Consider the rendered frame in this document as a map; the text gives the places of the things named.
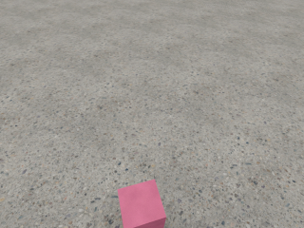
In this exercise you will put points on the carton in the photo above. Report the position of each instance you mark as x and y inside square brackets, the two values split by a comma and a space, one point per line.
[141, 205]

